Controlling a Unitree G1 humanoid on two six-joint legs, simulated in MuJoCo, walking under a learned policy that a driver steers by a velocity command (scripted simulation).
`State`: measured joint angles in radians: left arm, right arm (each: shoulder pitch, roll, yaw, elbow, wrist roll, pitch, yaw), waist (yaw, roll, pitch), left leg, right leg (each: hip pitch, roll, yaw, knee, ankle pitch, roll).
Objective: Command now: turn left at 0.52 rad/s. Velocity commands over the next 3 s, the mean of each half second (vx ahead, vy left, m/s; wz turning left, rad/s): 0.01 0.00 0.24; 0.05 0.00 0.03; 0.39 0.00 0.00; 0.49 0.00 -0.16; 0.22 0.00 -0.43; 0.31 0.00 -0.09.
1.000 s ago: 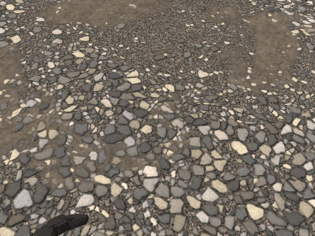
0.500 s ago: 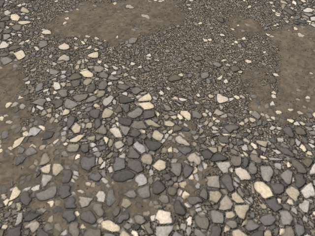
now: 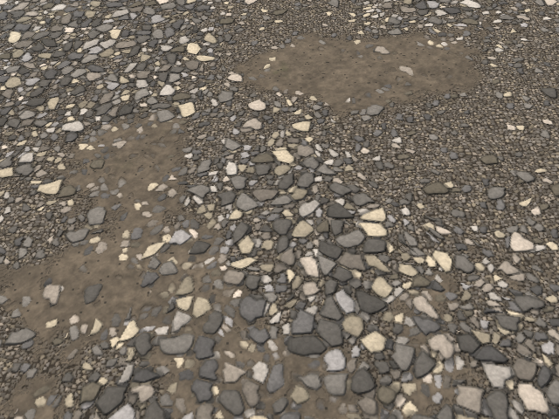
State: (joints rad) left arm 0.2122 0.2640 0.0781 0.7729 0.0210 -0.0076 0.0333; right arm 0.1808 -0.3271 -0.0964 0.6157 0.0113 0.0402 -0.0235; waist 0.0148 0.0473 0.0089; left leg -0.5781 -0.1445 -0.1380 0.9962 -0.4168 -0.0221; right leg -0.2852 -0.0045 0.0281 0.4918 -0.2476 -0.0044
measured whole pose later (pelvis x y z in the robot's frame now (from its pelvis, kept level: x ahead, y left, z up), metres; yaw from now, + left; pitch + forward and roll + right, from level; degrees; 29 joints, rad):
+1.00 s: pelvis +0.02 +0.03 -0.01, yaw +6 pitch +0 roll +0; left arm 0.27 0.25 0.04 0.89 -0.02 -0.04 0.02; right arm 0.28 -0.23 -0.04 0.77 0.01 -0.01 -0.01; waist 0.01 0.01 -0.01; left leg -0.21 -0.02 -0.03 0.57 -0.36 0.04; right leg -0.29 -0.02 -0.02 0.72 -0.45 -0.04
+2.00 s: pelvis +0.50 +0.07 +0.00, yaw -1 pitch +1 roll +3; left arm 0.13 0.26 0.04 0.77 -0.02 -0.06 -0.03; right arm 0.31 -0.27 -0.05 0.91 0.00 -0.10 0.01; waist -0.07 -0.04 0.01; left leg 0.06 -0.07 0.15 0.18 -0.27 0.03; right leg -0.68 -0.11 0.03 0.66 0.08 -0.03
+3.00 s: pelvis +0.84 -0.03 -0.01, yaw -15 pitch +3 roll +0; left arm 0.18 0.27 0.05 0.68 -0.01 -0.07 -0.01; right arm 0.37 -0.29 -0.06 0.85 0.02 -0.05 0.00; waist -0.05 0.02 -0.03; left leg -0.25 0.05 -0.05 0.70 -0.43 -0.02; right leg -0.36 0.01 -0.03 0.55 -0.23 -0.04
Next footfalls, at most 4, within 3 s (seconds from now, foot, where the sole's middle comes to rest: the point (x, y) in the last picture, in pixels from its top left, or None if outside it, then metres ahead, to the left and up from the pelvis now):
0.28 left None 0.02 0.14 -0.78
1.56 left None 0.44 0.17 -0.78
2.10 right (337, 313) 0.75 -0.06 -0.78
2.60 left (259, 284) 0.84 0.15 -0.78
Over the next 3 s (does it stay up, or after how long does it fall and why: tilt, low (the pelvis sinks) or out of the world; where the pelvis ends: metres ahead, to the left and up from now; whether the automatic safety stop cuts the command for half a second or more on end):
stays up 0.84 -0.03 -0.01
